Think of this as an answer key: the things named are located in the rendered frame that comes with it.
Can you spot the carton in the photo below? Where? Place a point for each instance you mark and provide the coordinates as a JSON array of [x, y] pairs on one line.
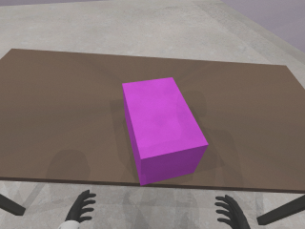
[[166, 139]]

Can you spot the table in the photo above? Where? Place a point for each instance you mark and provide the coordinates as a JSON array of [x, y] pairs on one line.
[[62, 120]]

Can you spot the right robot hand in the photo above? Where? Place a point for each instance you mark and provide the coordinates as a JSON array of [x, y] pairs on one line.
[[237, 219]]

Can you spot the left robot hand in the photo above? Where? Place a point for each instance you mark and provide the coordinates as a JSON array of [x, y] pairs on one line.
[[76, 210]]

